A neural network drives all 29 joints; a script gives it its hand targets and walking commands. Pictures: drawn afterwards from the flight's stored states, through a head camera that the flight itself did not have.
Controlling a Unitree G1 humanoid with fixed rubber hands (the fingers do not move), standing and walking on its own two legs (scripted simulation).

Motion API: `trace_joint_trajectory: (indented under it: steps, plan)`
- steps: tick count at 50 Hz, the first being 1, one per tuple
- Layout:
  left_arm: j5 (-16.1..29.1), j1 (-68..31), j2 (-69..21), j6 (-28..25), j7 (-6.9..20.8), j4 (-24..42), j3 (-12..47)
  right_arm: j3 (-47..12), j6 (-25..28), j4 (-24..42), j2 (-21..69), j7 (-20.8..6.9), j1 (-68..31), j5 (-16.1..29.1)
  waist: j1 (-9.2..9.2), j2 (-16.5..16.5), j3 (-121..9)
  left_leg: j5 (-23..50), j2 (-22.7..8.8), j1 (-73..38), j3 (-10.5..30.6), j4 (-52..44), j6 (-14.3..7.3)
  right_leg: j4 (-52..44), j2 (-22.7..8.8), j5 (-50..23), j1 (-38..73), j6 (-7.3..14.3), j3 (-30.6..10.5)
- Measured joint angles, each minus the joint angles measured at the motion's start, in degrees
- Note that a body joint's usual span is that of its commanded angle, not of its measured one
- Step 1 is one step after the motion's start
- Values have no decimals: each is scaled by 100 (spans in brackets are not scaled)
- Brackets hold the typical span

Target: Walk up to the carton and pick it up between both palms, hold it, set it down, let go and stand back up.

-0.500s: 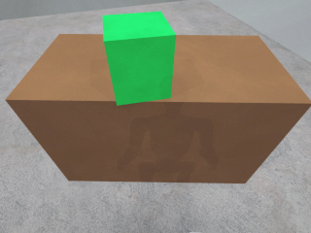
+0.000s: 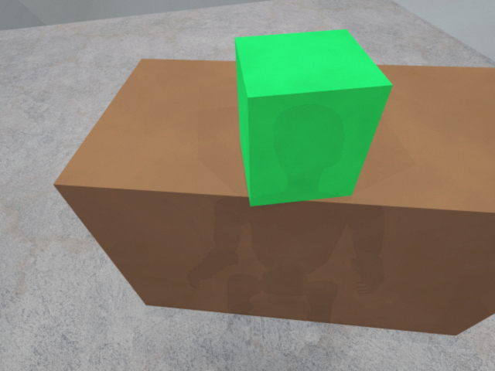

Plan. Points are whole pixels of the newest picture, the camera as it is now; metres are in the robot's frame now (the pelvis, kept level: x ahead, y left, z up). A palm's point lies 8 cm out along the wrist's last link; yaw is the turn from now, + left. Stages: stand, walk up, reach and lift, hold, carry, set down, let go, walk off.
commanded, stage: walk up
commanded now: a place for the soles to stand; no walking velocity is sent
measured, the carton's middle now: (296, 121) +0.56 -0.04 +0.11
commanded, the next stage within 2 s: none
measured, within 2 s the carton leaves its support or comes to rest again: neither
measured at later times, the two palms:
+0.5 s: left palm (90, 367) +0.15 +0.29 -0.08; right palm out of the picture +0.11 -0.25 -0.09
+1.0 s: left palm out of the picture +0.14 +0.28 -0.10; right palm out of the picture +0.10 -0.27 -0.08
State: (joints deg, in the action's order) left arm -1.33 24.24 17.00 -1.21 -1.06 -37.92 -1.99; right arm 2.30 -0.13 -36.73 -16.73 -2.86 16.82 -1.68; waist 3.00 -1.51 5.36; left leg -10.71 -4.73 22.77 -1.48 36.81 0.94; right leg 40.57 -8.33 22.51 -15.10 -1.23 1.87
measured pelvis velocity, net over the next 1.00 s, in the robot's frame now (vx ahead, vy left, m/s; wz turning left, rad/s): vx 0.08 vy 0.02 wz -0.09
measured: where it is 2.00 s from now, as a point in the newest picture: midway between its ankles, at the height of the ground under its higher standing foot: outside the picture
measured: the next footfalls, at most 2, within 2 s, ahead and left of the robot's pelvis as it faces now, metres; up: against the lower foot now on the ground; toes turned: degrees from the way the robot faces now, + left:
right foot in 0.30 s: +0.06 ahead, -0.09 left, +0.00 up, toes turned -5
right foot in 1.34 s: +0.29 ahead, -0.18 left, +0.00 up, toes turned -8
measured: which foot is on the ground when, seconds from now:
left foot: down 0.00-1.00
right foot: down 0.00-0.00, up 0.02-0.28, down 0.30-1.00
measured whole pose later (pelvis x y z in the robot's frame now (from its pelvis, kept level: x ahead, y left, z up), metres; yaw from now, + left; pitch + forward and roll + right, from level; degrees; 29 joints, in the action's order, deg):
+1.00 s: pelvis +0.08 +0.02 +0.01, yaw -5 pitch -1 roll +0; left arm -1.7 22.5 16.3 0.6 4.1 -41.3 -2.6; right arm 3.8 1.0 -36.4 -16.6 0.4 26.0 -1.7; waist 1.3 1.0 0.2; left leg -21.3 -2.0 16.1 -2.2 36.7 -1.3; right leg 35.8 0.3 23.1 -11.8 1.5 -0.4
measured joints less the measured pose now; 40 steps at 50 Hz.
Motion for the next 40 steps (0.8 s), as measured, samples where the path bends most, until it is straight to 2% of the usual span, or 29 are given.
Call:
trace_joint_trajectory:
  steps: [1,3,6,11,13,15,17,19,23,37,40]
  plan:
    - [13,-36,56,62,11,-3,2,-3,31,-14,67,52,-65,0,-31,137,16,-283,100,49,-53,178,10,345,-53,304,-124,52,-158]
    - [41,-117,94,241,-37,-7,19,-88,-7,16,168,151,-163,69,-81,274,7,-484,149,121,-106,479,0,1123,151,960,-395,27,-436]
    - [38,-285,78,395,-90,-23,53,-170,-84,100,259,266,-242,92,-192,373,-48,-423,147,17,-186,377,-70,1698,394,1095,-663,-25,-403]
    - [-20,-478,-23,408,-10,11,54,-170,-110,212,204,347,-238,25,-330,319,-131,-388,114,-88,-305,169,-128,1049,582,837,-621,-38,-119]
    - [-41,-549,-35,397,41,33,27,-150,-121,227,142,377,-206,17,-356,267,-132,-404,88,-76,-346,186,-116,616,648,518,-493,31,-42]
    - [-52,-603,-26,351,105,73,-10,-136,-147,216,62,388,-166,41,-331,214,-133,-455,48,-28,-389,277,-83,-9,722,-99,-280,165,-13]
    - [-49,-675,-52,302,168,57,-23,-104,-185,152,-25,373,-114,113,-302,58,-116,-527,-36,-32,-350,323,-49,-147,820,-391,-220,207,6]
    - [52,-721,-44,283,205,15,-12,-82,-210,102,-46,366,-30,186,-292,50,-162,-737,78,-100,-288,234,-95,-189,788,-291,-188,194,-25]
    - [125,-877,-15,311,253,-23,61,-105,-92,71,-59,369,75,136,-328,61,-191,-223,174,-256,-257,-111,-66,-274,752,-259,-138,155,-71]
    - [115,-1053,-29,308,346,-106,164,-154,-21,183,-95,324,152,121,-331,187,-323,-219,113,-408,-293,-411,8,-597,827,-410,-17,189,-124]
    - [1,-888,-54,288,447,-115,86,-81,11,166,-52,314,293,14,-275,217,-440,-832,118,-420,-303,-240,-109,-455,841,160,-6,326,-154]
